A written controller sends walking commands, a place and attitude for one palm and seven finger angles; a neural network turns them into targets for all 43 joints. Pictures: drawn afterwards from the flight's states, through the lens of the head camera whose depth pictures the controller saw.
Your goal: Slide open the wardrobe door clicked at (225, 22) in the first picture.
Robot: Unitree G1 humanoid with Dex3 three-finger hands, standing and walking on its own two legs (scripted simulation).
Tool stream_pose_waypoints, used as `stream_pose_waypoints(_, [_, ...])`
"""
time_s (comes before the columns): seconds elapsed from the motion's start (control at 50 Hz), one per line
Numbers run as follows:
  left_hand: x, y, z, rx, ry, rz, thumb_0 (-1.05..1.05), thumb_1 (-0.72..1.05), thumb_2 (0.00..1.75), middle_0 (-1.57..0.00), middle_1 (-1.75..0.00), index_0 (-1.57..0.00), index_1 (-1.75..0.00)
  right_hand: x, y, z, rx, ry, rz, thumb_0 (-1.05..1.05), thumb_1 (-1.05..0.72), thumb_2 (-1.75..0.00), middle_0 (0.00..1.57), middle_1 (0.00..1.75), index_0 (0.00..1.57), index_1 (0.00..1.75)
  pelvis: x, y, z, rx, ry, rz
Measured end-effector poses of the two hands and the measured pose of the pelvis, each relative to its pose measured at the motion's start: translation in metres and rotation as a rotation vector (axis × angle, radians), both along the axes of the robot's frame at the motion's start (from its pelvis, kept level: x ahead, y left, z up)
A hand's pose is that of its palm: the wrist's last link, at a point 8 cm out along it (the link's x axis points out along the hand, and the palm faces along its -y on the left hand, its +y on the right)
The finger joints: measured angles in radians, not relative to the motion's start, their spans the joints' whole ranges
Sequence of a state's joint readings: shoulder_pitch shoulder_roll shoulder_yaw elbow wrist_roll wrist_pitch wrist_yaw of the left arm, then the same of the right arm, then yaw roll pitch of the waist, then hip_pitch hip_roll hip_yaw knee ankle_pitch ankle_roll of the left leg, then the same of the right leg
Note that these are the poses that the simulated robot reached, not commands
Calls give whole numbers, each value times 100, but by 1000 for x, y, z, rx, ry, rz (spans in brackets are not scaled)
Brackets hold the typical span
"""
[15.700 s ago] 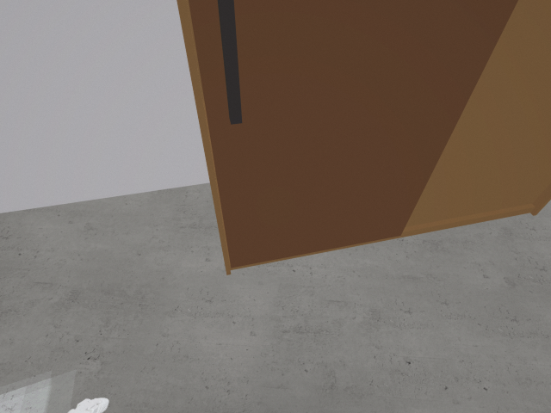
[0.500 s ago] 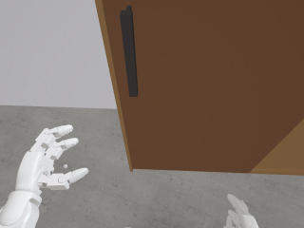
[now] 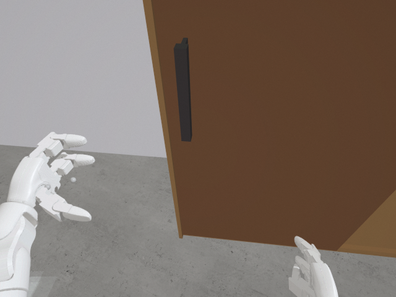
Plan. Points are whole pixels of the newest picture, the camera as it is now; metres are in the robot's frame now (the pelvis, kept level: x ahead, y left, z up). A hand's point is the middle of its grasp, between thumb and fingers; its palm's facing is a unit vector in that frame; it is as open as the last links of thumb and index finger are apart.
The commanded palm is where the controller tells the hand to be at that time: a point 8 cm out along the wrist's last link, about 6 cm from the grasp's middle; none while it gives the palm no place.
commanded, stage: raise the hand with hooked fingers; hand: left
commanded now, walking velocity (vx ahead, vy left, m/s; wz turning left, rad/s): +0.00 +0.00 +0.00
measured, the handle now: (185, 94) +0.55 +0.10 +0.15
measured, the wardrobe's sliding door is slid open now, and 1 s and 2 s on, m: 0.00 0.00 0.00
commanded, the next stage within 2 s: move the hooked fingers beside the handle in 0.72 s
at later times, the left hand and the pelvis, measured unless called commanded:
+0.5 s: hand (75, 159) +0.28 +0.26 +0.17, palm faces +0.06 -1.00 -0.06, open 14.0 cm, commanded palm +0.25 +0.30 +0.18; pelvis +0.00 -0.01 +0.00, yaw -1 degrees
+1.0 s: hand (77, 153) +0.29 +0.26 +0.18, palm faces +0.05 -1.00 -0.04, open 14.0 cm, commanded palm +0.27 +0.30 +0.18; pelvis +0.00 +0.00 +0.00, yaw +0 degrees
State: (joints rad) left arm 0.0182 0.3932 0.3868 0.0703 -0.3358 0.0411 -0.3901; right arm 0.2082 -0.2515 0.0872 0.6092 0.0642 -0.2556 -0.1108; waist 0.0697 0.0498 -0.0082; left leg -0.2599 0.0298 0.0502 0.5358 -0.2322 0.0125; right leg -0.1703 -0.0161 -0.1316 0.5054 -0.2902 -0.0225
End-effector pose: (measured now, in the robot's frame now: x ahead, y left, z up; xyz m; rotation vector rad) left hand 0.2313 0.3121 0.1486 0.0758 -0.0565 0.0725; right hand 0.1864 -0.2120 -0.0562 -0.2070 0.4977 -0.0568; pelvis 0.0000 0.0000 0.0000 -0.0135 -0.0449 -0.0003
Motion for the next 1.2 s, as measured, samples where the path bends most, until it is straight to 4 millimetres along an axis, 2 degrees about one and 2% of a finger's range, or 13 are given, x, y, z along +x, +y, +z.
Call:
stream_pose_waypoints(0.28, [18, 8, 43, 12, -29, -1, -1, -50, 30, -30, -120, -30, -120, -14, -23, -7, 5, 45, -34, 1, -90, -90, 20, 30, 20, 30, -2, -12, 3, 6, -18, -4])
stream_pose_waypoints(0.5, [25, -2, 28, -16, 9, -18, -1, -50, 30, -30, -120, -30, -120, -14, -33, -4, -4, 38, -65, 1, -90, -90, 20, 30, 20, 30, 0, -11, 2, 9, -10, -18])
stream_pose_waypoints(0.9, [25, 10, 32, -21, 3, -2, -1, -50, 30, -30, -120, -30, -120, -2, -8, -2, 15, 37, -26, 1, -90, -90, 20, 30, 20, 30, 3, -4, 4, 7, -13, -5])
stream_pose_waypoints(1.0, [36, -3, 31, -31, -5, -22, -1, -51, 30, -30, -120, -30, -120, -2, -6, -3, 6, 45, -19, 1, -90, -90, 20, 30, 20, 30, 0, -3, 4, 6, -14, 4])
stream_pose_waypoints(1.2, [71, -21, 32, -43, 9, -35, -1, -50, 30, -30, -120, -30, -120, -13, -11, -6, 10, 75, -59, 1, -90, -90, 20, 30, 20, 30, 1, -3, 5, 9, -2, -11])
